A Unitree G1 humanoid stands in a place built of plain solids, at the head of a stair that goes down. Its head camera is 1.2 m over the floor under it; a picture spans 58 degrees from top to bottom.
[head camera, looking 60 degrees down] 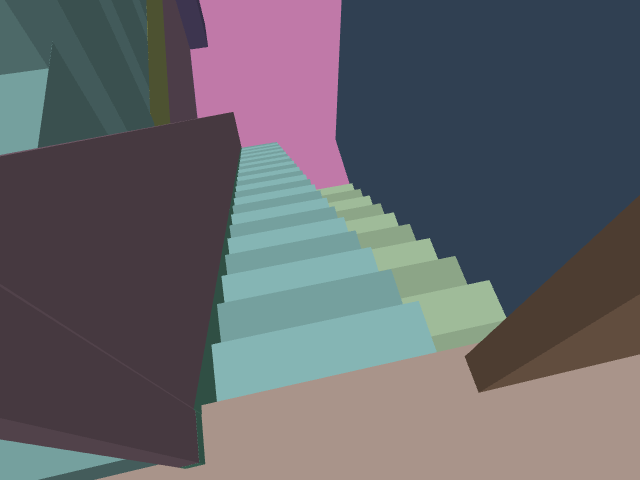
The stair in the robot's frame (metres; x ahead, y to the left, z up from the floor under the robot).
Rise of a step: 0.21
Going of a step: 0.23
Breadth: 0.72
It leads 12 degrees to the left of straight ahead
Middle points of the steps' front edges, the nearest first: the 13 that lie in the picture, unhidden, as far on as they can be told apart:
0.27 -0.04 0.00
0.49 0.01 -0.21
0.72 0.06 -0.42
0.94 0.11 -0.62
1.16 0.16 -0.83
1.38 0.20 -1.04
1.61 0.25 -1.25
1.83 0.30 -1.46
2.05 0.35 -1.67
2.27 0.40 -1.88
2.50 0.45 -2.09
2.72 0.50 -2.30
2.94 0.55 -2.50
